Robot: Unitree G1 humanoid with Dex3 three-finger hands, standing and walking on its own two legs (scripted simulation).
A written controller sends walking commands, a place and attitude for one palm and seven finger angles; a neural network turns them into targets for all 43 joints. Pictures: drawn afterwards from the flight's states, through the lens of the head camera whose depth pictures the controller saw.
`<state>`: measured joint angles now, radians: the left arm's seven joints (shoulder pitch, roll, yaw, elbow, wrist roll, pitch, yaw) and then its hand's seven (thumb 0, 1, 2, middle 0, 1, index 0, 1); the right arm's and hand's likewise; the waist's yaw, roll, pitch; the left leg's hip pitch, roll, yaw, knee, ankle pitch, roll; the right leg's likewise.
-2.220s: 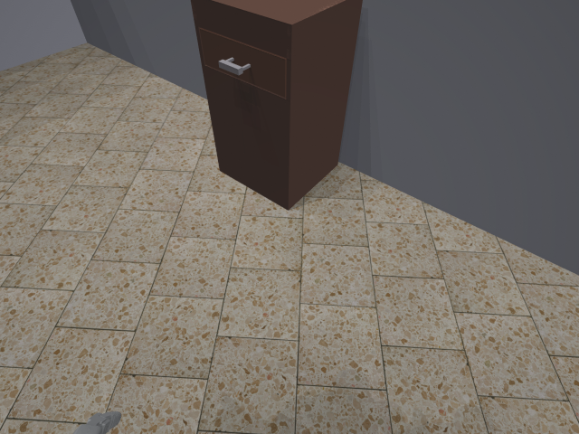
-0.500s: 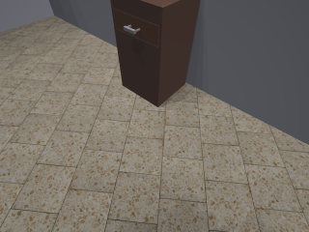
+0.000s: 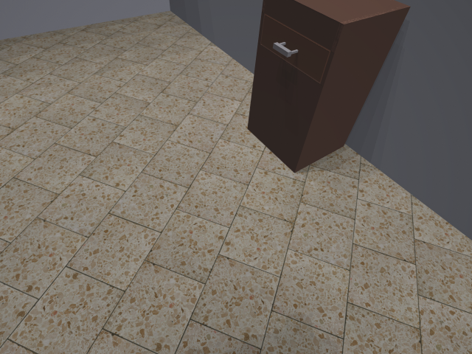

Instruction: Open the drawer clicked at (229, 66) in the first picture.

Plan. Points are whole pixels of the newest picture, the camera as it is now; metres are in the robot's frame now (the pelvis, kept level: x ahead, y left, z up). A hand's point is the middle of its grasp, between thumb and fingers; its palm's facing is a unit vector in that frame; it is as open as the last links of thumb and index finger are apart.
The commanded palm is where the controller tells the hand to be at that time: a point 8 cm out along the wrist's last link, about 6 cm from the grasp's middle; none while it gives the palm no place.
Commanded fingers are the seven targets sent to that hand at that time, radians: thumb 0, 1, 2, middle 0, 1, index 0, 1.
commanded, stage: walk to a spot facing it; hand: left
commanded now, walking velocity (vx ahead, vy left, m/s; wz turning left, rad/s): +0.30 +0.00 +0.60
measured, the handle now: (285, 48) +1.37 -0.20 -0.12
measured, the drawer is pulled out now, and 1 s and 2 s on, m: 0.00 0.00 0.00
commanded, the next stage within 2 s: turn to face it in 1.98 s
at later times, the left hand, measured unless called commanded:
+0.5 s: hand out of the picture +0.02 +0.12 -0.15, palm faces +0.37 -0.89 -0.25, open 7.4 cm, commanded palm none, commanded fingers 0.00 0.90 0.90 -0.20 -0.30 -0.20 -0.30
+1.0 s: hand (105, 329) +0.20 +0.26 -0.18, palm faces +0.54 -0.83 -0.16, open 7.4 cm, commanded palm none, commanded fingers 0.00 0.90 0.90 -0.20 -0.30 -0.20 -0.30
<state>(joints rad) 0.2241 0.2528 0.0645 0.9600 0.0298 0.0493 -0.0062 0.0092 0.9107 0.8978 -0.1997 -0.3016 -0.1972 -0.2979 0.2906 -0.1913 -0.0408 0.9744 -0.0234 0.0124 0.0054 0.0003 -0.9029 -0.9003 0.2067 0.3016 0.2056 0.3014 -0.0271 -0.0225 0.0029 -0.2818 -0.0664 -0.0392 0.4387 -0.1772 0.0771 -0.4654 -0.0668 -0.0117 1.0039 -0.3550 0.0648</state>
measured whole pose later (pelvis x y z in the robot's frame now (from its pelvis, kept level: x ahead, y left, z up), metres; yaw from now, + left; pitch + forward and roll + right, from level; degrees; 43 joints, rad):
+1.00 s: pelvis +0.27 +0.10 +0.00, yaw +29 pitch -1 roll +0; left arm 0.29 0.18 0.05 1.03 0.04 -0.02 0.00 0.01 0.91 0.90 -0.20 -0.30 -0.19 -0.30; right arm 0.21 -0.18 -0.05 1.01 -0.01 -0.08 -0.02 -0.03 -0.95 -0.90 0.21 0.30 0.21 0.30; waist 0.03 -0.04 0.05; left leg -0.12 -0.08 0.12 0.39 -0.26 0.12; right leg -0.57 -0.17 -0.05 1.15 -0.25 0.05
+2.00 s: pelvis +0.63 +0.35 +0.00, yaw +34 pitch -2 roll +0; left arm 0.34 0.16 0.05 1.12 0.03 -0.02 0.00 0.01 0.91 0.90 -0.20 -0.30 -0.20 -0.30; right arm 0.16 -0.14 -0.06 1.00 -0.01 -0.09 -0.03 -0.02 -0.95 -0.90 0.20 0.30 0.20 0.30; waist 0.04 -0.05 0.06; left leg -0.22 0.03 0.20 0.47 -0.23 0.06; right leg -0.47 -0.11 -0.08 1.17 -0.34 0.02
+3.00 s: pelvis +0.77 +0.46 +0.00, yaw +2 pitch +1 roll -2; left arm 0.21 0.28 0.11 0.92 0.03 0.08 -0.02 0.01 0.91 0.90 -0.20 -0.30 -0.20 -0.30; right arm 0.18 -0.17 -0.03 0.89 -0.02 0.01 -0.03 0.00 -0.90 -0.90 0.20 0.30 0.20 0.30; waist 0.03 -0.05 0.07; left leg -0.20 0.08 0.18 0.47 -0.28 0.03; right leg -0.52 -0.01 0.01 1.18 -0.37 0.08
